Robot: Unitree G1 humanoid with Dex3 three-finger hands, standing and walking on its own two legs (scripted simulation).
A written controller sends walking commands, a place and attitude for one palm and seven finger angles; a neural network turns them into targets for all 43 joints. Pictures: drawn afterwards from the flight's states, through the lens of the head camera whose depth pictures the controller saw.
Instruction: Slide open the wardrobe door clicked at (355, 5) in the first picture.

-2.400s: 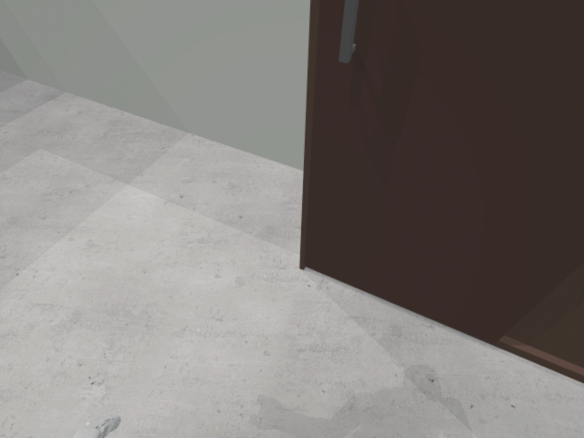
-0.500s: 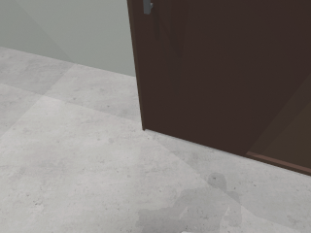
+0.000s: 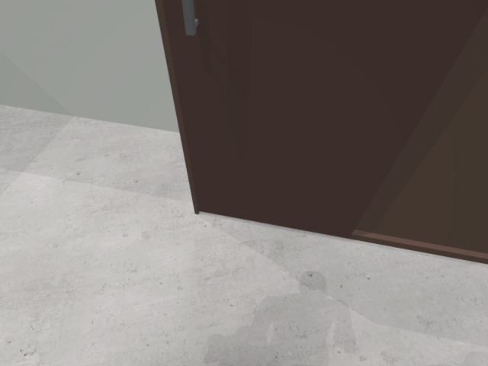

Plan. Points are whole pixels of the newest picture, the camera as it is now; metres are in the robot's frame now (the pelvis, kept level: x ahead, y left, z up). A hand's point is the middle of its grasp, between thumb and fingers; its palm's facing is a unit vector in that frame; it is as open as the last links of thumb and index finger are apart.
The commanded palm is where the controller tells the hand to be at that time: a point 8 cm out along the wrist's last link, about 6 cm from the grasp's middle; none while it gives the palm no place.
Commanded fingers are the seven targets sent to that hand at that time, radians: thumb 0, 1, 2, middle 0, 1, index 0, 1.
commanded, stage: take the last steps up to it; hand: left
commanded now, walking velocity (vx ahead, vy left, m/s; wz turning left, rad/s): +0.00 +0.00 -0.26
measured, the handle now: out of the picture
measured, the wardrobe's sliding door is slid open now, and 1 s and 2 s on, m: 0.00 0.00 0.00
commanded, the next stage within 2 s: come to a stop and stand still in 1.12 s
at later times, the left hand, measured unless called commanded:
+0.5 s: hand out of the picture +0.11 +0.21 -0.17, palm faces -0.08 -0.98 -0.20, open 7.4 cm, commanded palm none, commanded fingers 0.00 0.90 0.90 -0.20 -0.30 -0.20 -0.30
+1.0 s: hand out of the picture +0.13 +0.28 -0.20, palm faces +0.10 -0.99 -0.14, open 7.4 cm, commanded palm none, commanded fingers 0.00 0.90 0.90 -0.20 -0.30 -0.20 -0.30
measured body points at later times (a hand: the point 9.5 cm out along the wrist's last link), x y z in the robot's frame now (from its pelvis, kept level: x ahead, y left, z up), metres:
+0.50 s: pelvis +0.03 +0.03 +0.00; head +0.05 +0.02 +0.45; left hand +0.11 +0.26 -0.15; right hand -0.08 -0.17 -0.16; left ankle -0.01 +0.13 -0.74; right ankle +0.04 -0.08 -0.74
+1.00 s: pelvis +0.21 +0.12 -0.02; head +0.25 +0.15 +0.42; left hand +0.13 +0.33 -0.19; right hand +0.32 -0.12 -0.15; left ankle +0.29 +0.22 -0.74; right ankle +0.06 -0.05 -0.68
